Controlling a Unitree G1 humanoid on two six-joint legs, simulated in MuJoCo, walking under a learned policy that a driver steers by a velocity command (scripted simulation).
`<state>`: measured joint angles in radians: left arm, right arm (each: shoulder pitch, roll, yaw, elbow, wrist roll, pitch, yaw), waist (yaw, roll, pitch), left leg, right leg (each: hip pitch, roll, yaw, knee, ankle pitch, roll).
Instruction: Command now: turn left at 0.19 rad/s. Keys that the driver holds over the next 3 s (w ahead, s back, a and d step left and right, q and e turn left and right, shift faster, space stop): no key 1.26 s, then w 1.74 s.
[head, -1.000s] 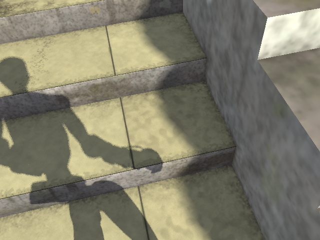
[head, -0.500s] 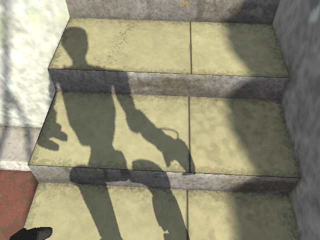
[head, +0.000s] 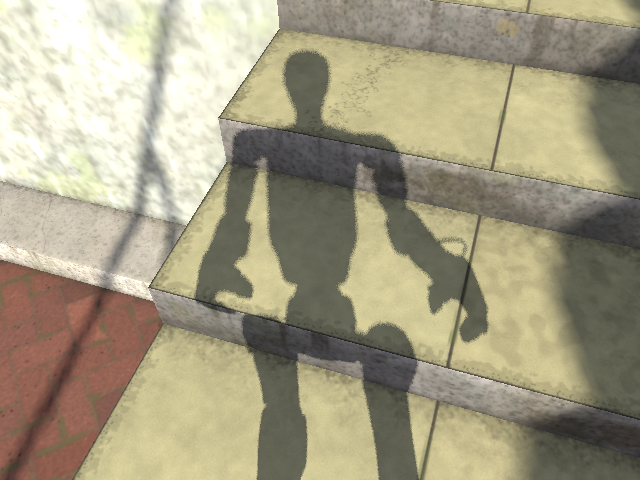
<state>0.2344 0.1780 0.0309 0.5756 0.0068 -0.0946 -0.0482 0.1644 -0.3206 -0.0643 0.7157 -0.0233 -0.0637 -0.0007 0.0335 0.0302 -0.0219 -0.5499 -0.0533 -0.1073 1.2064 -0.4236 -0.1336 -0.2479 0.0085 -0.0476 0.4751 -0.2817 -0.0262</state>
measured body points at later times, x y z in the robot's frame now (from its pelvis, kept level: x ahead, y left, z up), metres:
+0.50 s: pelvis -0.02 +0.01 +0.00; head -0.01 +0.00 +0.45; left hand +0.15 +0.23 -0.10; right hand +0.11 -0.23 -0.12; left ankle -0.03 +0.13 -0.74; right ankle -0.03 -0.11 -0.74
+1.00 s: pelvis -0.03 +0.02 +0.00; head -0.02 +0.02 +0.45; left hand +0.07 +0.24 -0.13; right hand +0.04 -0.21 -0.13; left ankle -0.03 +0.13 -0.74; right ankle -0.03 -0.11 -0.74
